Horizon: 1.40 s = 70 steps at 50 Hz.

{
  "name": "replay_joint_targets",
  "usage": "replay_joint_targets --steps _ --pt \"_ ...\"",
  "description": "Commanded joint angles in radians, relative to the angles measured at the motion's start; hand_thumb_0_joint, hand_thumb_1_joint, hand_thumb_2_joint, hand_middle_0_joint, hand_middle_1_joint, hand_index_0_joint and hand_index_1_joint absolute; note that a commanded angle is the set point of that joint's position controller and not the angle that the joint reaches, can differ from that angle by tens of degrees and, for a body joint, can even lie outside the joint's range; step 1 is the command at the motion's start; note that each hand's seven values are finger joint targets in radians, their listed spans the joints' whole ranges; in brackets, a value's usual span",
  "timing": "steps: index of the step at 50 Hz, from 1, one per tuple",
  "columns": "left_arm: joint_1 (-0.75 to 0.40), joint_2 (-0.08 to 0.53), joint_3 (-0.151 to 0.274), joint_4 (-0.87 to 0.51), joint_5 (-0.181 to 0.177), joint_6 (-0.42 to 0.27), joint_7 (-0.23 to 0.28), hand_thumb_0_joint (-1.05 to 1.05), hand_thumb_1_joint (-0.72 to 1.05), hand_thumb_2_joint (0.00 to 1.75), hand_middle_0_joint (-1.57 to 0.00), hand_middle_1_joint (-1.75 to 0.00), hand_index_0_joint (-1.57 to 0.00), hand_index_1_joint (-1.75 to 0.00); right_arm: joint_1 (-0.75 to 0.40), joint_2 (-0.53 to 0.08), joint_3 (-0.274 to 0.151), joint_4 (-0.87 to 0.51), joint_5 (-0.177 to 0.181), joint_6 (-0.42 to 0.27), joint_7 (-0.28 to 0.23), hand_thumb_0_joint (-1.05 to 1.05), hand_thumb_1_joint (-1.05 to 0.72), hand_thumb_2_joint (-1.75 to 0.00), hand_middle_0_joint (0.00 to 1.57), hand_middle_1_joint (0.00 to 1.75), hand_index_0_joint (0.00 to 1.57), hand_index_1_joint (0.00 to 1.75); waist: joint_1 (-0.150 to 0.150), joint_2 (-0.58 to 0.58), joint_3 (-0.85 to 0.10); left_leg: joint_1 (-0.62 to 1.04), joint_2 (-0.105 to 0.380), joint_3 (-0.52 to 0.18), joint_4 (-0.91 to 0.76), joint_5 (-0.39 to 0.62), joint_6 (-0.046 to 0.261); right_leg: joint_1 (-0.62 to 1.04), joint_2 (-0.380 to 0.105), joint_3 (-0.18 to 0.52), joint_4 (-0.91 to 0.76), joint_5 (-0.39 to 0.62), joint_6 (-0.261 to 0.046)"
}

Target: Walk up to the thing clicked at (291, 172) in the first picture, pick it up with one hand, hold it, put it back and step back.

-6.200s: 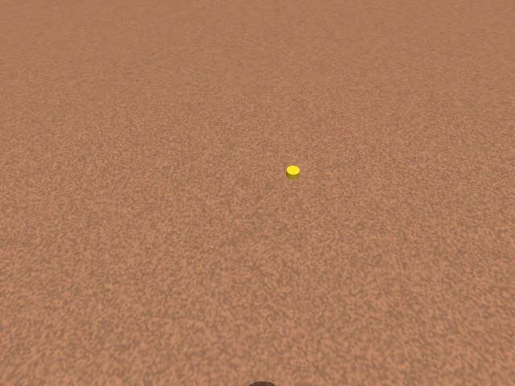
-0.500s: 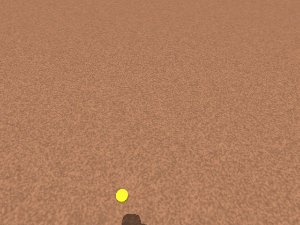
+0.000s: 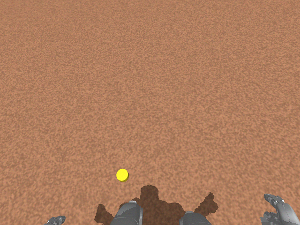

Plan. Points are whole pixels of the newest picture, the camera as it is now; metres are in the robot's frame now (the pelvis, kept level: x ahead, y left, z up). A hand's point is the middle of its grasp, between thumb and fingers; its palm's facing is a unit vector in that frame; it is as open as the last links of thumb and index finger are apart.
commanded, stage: walk up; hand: left
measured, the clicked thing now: (122, 175) +0.42 +0.25 -0.73
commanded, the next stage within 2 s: stand in 1.18 s
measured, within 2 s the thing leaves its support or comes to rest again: neither
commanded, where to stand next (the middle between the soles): +0.03 +0.00 m, yaw +2 degrees
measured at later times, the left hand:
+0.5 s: hand out of the picture +0.01 +0.32 -0.13, palm faces +0.11 -0.92 -0.37, open 7.4 cm
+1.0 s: hand out of the picture +0.07 +0.28 -0.12, palm faces +0.03 -0.94 -0.35, open 7.4 cm
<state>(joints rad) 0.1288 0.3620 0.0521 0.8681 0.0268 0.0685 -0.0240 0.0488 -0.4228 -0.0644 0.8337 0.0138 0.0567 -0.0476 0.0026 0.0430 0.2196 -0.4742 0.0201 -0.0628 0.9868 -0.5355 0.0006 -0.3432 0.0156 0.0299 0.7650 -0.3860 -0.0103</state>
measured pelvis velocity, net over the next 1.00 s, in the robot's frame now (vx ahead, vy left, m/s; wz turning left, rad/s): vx -0.01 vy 0.02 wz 0.05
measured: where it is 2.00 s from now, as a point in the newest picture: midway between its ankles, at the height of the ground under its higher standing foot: outside the picture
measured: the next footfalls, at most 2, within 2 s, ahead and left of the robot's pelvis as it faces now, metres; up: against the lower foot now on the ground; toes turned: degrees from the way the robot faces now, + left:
left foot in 0.36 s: +0.02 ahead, +0.14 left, +0.00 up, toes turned +4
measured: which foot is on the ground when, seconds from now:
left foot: up 0.00-0.34, down 0.36-1.00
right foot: down 0.00-1.00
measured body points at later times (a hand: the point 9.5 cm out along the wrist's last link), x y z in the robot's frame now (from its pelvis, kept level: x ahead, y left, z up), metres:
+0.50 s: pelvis -0.02 +0.03 +0.02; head -0.02 +0.05 +0.47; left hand +0.00 +0.36 -0.11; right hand +0.09 -0.27 -0.09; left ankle -0.01 +0.14 -0.71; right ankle -0.01 -0.11 -0.69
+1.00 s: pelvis -0.01 +0.02 +0.03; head -0.01 +0.02 +0.48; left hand +0.07 +0.33 -0.09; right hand +0.11 -0.27 -0.09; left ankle -0.01 +0.14 -0.71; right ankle -0.02 -0.11 -0.71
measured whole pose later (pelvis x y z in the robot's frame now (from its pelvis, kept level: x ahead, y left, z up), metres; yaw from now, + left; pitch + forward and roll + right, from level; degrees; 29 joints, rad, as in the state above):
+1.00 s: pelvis -0.01 +0.02 +0.03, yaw +3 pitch -3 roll +0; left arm 0.13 0.36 0.00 1.06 0.00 -0.02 -0.01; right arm 0.11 -0.36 -0.01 1.02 0.00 -0.02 0.01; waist 0.00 0.01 0.05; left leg -0.16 0.01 0.02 0.46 -0.25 0.00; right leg -0.12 0.00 0.04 0.45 -0.28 0.01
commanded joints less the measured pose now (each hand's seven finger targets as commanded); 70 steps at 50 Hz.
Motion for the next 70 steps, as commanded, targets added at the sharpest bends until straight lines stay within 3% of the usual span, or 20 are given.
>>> replay_joint_targets --steps 1,4,8,11,14,18,19,20,21,22,25,30,33,34,36,39,50,58,65,70 --pt "-0.015 0.289 0.088 -0.126 0.005 -0.038 0.04 0.0 0.9 0.9 -0.2 -0.3 -0.2 -0.3 0.083 -0.189 -0.049 -0.048 0.01 -0.01 -0.01 0.0 -0.9 -0.9 0.2 0.3 0.2 0.3 0.011 -0.199 -0.238 -0.023 -0.115 -0.14 0.377 -0.074 0.002 0.069 -0.289 0.305 -0.27 0.767 -0.252" --pt "0.016 0.219 0.077 -0.114 0.003 -0.072 0.06 0.0 0.9 0.9 -0.2 -0.3 -0.2 -0.3 0.16 -0.173 -0.032 -0.017 0.007 -0.021 0.002 0.0 -0.9 -0.9 0.2 0.3 0.2 0.3 0.021 -0.133 -0.36 -0.083 -0.112 -0.15 0.283 0.061 -0.022 0.314 -0.223 0.233 -0.239 0.486 -0.194" --pt "0.142 0.262 0.1 -0.103 0.012 -0.107 0.048 0.0 0.9 0.9 -0.2 -0.3 -0.2 -0.3 0.106 -0.188 -0.027 -0.036 -0.028 -0.049 0.033 0.0 -0.9 -0.9 0.2 0.3 0.2 0.3 0.097 -0.202 -0.328 -0.181 -0.058 -0.089 -0.007 0.048 -0.017 0.499 -0.284 0.355 -0.374 -0.073 -0.227" --pt "0.209 0.318 0.12 -0.089 0.015 -0.115 0.034 0.0 0.9 0.9 -0.2 -0.3 -0.2 -0.3 0.07 -0.203 -0.032 -0.05 -0.05 -0.066 0.057 0.0 -0.9 -0.9 0.2 0.3 0.2 0.3 0.116 -0.247 -0.205 -0.152 -0.027 -0.061 -0.172 -0.055 0.002 0.397 -0.339 0.386 -0.419 -0.137 -0.249" --pt "0.12 0.316 0.109 -0.102 0.011 -0.117 0.025 0.0 0.9 0.9 -0.2 -0.3 -0.2 -0.3 0.133 -0.167 -0.028 -0.012 -0.052 -0.074 0.074 0.0 -0.9 -0.9 0.2 0.3 0.2 0.3 0.057 -0.24 -0.141 0.052 -0.025 0.026 -0.294 -0.007 0.022 0.15 -0.291 0.253 -0.441 -0.069 -0.2" --pt "-0.036 0.218 0.051 -0.118 -0.011 -0.095 0.024 0.0 0.9 0.9 -0.2 -0.3 -0.2 -0.3 0.279 -0.142 -0.037 0.062 -0.042 -0.075 0.07 0.0 -0.9 -0.9 0.2 0.3 0.2 0.3 -0.059 -0.123 -0.172 0.434 -0.044 0.047 -0.471 0.314 0.038 -0.177 -0.172 0.082 -0.303 -0.08 -0.083" --pt "-0.039 0.179 0.035 -0.109 -0.019 -0.089 0.023 0.0 0.9 0.9 -0.2 -0.3 -0.2 -0.3 0.262 -0.172 -0.038 0.057 -0.048 -0.075 0.062 0.0 -0.9 -0.9 0.2 0.3 0.2 0.3 -0.059 -0.007 -0.154 0.381 0.051 -0.114 -0.574 0.211 0.055 -0.197 -0.124 0.045 -0.219 -0.08 -0.054" --pt "-0.018 0.162 0.029 -0.105 -0.031 -0.082 0.024 0.0 0.9 0.9 -0.2 -0.3 -0.2 -0.3 0.192 -0.229 -0.035 0.022 -0.045 -0.084 0.056 0.0 -0.9 -0.9 0.2 0.3 0.2 0.3 -0.035 0.114 -0.145 0.194 0.222 -0.39 -0.737 -0.058 0.124 -0.116 -0.029 0.01 -0.081 -0.097 -0.014" --pt "0.012 0.233 0.048 -0.063 -0.031 -0.074 0.03 0.0 0.9 0.9 -0.2 -0.3 -0.2 -0.3 0.123 -0.266 -0.04 0.007 -0.039 -0.082 0.053 0.0 -0.9 -0.9 0.2 0.3 0.2 0.3 -0.022 0.11 -0.096 0.02 0.29 -0.438 -0.781 -0.178 0.208 0.0 -0.031 0.036 0.077 -0.153 -0.012" --pt "0.047 0.238 0.049 -0.04 -0.033 -0.075 0.029 0.0 0.9 0.9 -0.2 -0.3 -0.2 -0.3 0.074 -0.246 -0.035 0.0 -0.043 -0.082 0.049 0.0 -0.9 -0.9 0.2 0.3 0.2 0.3 0.009 0.081 -0.063 -0.034 0.287 -0.416 -0.779 -0.14 0.223 0.043 -0.039 0.042 0.127 -0.142 -0.012" --pt "0.111 0.218 0.039 0.02 -0.039 -0.084 0.03 0.0 0.9 0.9 -0.2 -0.3 -0.2 -0.3 0.069 -0.19 -0.014 0.004 -0.044 -0.096 0.045 0.0 -0.9 -0.9 0.2 0.3 0.2 0.3 0.022 0.115 -0.126 0.186 0.212 -0.246 -0.67 0.264 0.181 -0.035 -0.032 0.067 0.066 -0.134 -0.018" --pt "0.097 0.205 0.026 0.053 -0.02 -0.1 0.025 0.0 0.9 0.9 -0.2 -0.3 -0.2 -0.3 0.091 -0.213 -0.022 0.013 -0.039 -0.094 0.048 0.0 -0.9 -0.9 0.2 0.3 0.2 0.3 -0.003 0.119 -0.217 0.279 0.183 -0.166 -0.591 0.32 0.153 0.092 -0.019 -0.018 -0.246 -0.028 -0.014" --pt "0.111 0.234 0.028 0.08 -0.004 -0.117 0.037 0.0 0.9 0.9 -0.2 -0.3 -0.2 -0.3 0.091 -0.168 -0.005 0.018 -0.011 -0.089 0.047 0.0 -0.9 -0.9 0.2 0.3 0.2 0.3 0.013 0.029 -0.286 0.244 0.127 -0.077 -0.477 0.548 0.083 0.282 -0.074 0.071 -0.382 0.283 -0.043" --pt "0.086 0.258 0.029 0.076 -0.005 -0.121 0.038 0.0 0.9 0.9 -0.2 -0.3 -0.2 -0.3 0.091 -0.147 0.002 0.019 -0.004 -0.093 0.045 0.0 -0.9 -0.9 0.2 0.3 0.2 0.3 0.001 -0.032 -0.299 0.232 0.078 -0.036 -0.457 0.518 0.05 0.277 -0.129 0.141 -0.358 0.368 -0.067" --pt "0.009 0.263 0.017 0.058 -0.016 -0.116 0.028 0.0 0.9 0.9 -0.2 -0.3 -0.2 -0.3 0.109 -0.144 -0.002 0.047 -0.014 -0.099 0.042 0.0 -0.9 -0.9 0.2 0.3 0.2 0.3 -0.031 -0.068 -0.272 0.341 0.053 -0.022 -0.554 0.321 0.038 0.134 -0.157 0.142 -0.315 0.298 -0.071" --pt "0.018 0.208 -0.001 0.085 -0.026 -0.11 0.025 0.0 0.9 0.9 -0.2 -0.3 -0.2 -0.3 0.04 -0.181 -0.006 0.064 -0.022 -0.109 0.042 0.0 -0.9 -0.9 0.2 0.3 0.2 0.3 0.005 -0.012 -0.236 0.341 0.139 -0.105 -0.602 0.443 0.081 0.131 -0.088 0.056 -0.312 0.252 -0.03" --pt "-0.042 0.224 -0.003 0.142 -0.025 -0.115 0.032 0.0 0.9 0.9 -0.2 -0.3 -0.2 -0.3 0.027 -0.144 0.004 0.14 -0.019 -0.102 0.044 0.0 -0.9 -0.9 0.2 0.3 0.2 0.3 -0.005 -0.084 -0.264 0.384 0.081 0.016 -0.592 0.533 0.042 0.227 -0.133 0.101 -0.396 0.447 -0.039" --pt "-0.095 0.219 -0.003 0.163 -0.021 -0.106 0.032 0.0 0.9 0.9 -0.2 -0.3 -0.2 -0.3 0.006 -0.143 0.005 0.178 -0.028 -0.097 0.046 0.0 -0.9 -0.9 0.2 0.3 0.2 0.3 -0.007 -0.054 -0.203 0.358 0.08 0.017 -0.64 0.42 0.035 0.195 -0.119 0.105 -0.436 0.308 -0.038" --pt "-0.097 0.209 -0.008 0.188 -0.029 -0.11 0.034 0.0 0.9 0.9 -0.2 -0.3 -0.2 -0.3 -0.007 -0.141 0.019 0.22 -0.014 -0.098 0.04 0.0 -0.9 -0.9 0.2 0.3 0.2 0.3 -0.007 -0.043 -0.286 0.414 0.113 -0.011 -0.673 0.641 0.014 0.299 -0.141 0.089 -0.452 0.512 -0.011" --pt "-0.122 0.215 -0.009 0.196 -0.026 -0.106 0.034 0.0 0.9 0.9 -0.2 -0.3 -0.2 -0.3 -0.009 -0.138 0.024 0.238 -0.019 -0.092 0.041 0.0 -0.9 -0.9 0.2 0.3 0.2 0.3 -0.017 -0.05 -0.264 0.408 0.11 -0.011 -0.706 0.512 0.01 0.266 -0.139 0.094 -0.496 0.372 -0.01"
